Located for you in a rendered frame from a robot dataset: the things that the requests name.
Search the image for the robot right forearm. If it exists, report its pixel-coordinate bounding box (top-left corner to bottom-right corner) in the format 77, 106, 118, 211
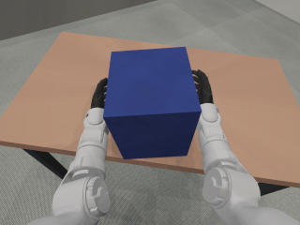
196, 103, 261, 198

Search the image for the right robot hand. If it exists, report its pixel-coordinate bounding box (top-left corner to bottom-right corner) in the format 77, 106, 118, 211
191, 69, 214, 105

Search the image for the robot left upper arm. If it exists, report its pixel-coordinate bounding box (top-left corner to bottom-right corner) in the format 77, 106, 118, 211
26, 175, 111, 225

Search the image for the carton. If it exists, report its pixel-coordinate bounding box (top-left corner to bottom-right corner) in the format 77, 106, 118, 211
103, 47, 202, 159

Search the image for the left robot hand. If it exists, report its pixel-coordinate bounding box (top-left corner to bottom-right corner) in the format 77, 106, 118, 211
90, 77, 108, 109

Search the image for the robot left forearm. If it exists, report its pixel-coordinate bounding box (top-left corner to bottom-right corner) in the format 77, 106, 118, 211
52, 108, 110, 213

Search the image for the table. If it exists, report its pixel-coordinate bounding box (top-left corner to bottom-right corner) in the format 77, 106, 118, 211
0, 31, 300, 196

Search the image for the robot right upper arm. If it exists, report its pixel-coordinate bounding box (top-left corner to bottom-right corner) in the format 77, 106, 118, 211
202, 166, 300, 225

